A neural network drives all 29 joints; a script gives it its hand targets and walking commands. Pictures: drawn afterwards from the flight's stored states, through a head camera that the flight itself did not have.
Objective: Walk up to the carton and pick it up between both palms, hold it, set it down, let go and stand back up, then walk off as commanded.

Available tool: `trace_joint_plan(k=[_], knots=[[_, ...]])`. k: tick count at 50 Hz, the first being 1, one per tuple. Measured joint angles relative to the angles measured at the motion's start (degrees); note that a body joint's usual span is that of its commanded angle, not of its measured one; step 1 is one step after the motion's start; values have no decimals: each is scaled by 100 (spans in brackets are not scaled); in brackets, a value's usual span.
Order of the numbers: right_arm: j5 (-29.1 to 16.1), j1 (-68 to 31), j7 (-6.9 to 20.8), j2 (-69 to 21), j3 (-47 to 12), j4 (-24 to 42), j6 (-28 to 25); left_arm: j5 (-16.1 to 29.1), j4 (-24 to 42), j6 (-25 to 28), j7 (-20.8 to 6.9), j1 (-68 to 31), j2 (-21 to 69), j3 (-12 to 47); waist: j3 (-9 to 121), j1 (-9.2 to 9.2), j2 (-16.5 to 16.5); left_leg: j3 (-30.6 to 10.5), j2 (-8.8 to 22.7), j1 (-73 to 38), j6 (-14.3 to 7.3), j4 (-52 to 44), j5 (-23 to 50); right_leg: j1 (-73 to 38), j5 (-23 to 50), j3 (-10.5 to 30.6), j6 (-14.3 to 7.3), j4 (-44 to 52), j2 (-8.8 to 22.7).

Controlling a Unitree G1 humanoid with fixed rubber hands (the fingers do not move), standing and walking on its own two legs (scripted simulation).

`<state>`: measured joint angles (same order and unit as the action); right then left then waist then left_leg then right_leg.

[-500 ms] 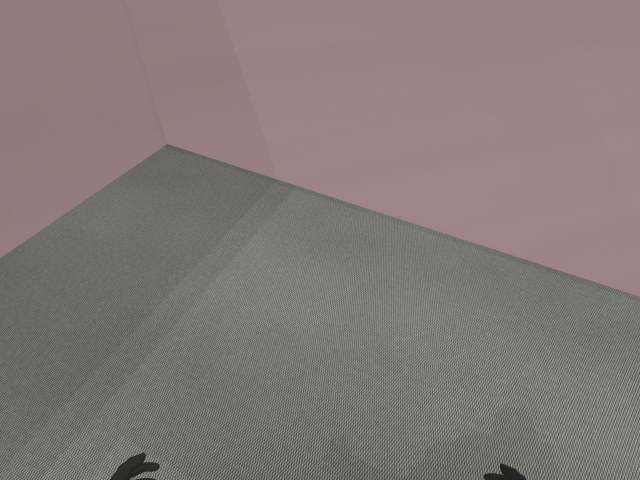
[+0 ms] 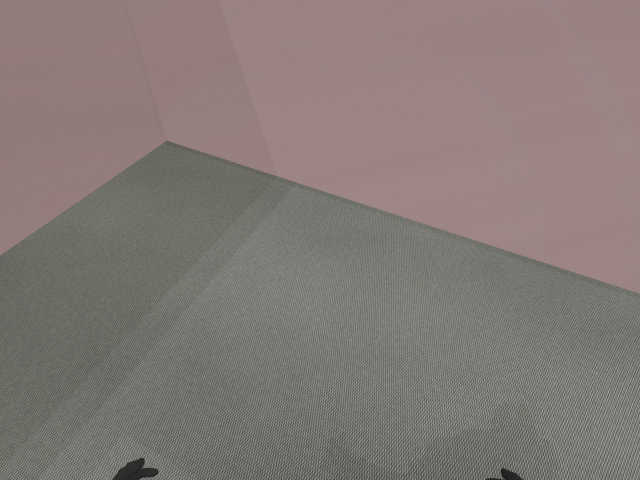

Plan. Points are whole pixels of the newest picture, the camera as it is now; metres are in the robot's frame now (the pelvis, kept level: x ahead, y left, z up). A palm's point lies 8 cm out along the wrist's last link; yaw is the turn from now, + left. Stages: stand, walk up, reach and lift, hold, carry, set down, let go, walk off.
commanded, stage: stand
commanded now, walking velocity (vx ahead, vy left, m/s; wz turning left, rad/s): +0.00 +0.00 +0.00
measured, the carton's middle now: out of the picture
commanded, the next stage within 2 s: none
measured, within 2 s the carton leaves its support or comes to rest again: neither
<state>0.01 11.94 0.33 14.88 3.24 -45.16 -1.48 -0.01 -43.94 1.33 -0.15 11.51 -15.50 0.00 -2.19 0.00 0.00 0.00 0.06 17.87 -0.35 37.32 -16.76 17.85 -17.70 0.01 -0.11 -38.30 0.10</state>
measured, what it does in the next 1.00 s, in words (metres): stands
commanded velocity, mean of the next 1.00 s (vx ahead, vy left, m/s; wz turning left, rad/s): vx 0.00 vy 0.00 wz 0.00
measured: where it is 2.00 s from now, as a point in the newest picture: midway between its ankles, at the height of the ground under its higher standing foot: outside the picture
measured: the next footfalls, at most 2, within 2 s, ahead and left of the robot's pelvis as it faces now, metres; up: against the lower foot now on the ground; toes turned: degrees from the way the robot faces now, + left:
none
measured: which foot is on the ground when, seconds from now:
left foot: down 0.00-1.00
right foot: down 0.00-1.00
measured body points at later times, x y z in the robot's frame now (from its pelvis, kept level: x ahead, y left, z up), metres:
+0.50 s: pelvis +0.00 +0.00 +0.00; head +0.00 +0.00 +0.45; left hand +0.12 +0.26 -0.11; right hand +0.11 -0.27 -0.11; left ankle +0.04 +0.12 -0.72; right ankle +0.03 -0.11 -0.72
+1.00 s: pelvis -0.01 +0.00 +0.00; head +0.00 -0.01 +0.45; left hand +0.12 +0.26 -0.11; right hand +0.11 -0.27 -0.11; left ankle +0.04 +0.12 -0.72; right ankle +0.03 -0.11 -0.72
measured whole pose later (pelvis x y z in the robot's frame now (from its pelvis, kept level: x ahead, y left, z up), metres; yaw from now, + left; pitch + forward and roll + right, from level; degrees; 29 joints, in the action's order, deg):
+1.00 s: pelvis -0.01 +0.00 +0.00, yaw +0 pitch -2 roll +1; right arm 0.0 11.9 0.6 14.9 3.2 -47.3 -1.6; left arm 0.0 -45.7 1.4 -0.3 11.5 -15.6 0.0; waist -2.0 0.0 0.0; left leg 0.0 0.1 17.6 -0.3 34.0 -14.3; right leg 17.8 -15.5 0.0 -0.1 -35.5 0.1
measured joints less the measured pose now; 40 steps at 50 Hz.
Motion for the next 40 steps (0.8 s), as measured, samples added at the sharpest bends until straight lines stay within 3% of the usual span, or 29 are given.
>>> trace_joint_plan(k=[40], knots=[[0, -1, 23, 3, -1, -188, -21, 0, -148, 6, -8, 0, -5, 0, 2, 0, 0, 0, 0, -19, 0, -312, 232, 0, 216, 1, -1, 274, 0]])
